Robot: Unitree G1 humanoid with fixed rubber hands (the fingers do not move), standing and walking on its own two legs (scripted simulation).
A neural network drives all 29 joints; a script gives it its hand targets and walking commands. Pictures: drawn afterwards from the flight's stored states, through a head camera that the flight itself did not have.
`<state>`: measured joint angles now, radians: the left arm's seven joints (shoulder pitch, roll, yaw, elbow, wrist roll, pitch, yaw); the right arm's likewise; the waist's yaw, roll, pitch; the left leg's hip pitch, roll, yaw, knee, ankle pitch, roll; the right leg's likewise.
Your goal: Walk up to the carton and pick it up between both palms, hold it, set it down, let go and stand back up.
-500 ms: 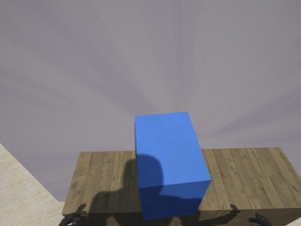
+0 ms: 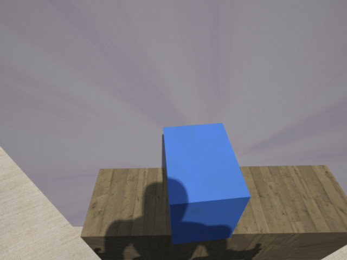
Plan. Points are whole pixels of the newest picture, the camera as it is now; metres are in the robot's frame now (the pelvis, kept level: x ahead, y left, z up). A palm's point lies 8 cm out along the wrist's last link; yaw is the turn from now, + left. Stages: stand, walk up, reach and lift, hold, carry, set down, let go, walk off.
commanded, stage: stand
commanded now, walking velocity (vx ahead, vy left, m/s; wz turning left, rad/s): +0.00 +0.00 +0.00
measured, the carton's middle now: (197, 183) +0.37 -0.03 -0.08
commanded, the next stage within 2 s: none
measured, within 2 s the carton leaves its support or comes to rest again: neither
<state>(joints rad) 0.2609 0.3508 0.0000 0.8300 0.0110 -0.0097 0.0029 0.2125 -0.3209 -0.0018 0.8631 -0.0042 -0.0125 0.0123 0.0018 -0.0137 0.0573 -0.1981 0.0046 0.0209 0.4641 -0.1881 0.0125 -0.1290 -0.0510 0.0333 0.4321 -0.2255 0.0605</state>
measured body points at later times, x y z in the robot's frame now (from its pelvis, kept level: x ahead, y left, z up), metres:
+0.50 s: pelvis -0.01 -0.01 +0.00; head -0.01 -0.01 +0.45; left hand +0.05 +0.29 -0.12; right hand +0.08 -0.30 -0.12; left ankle +0.05 +0.11 -0.74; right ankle +0.01 -0.16 -0.74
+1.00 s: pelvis +0.01 -0.02 +0.00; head +0.01 -0.01 +0.45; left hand +0.08 +0.29 -0.12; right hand +0.08 -0.31 -0.12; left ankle +0.05 +0.11 -0.74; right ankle +0.01 -0.16 -0.74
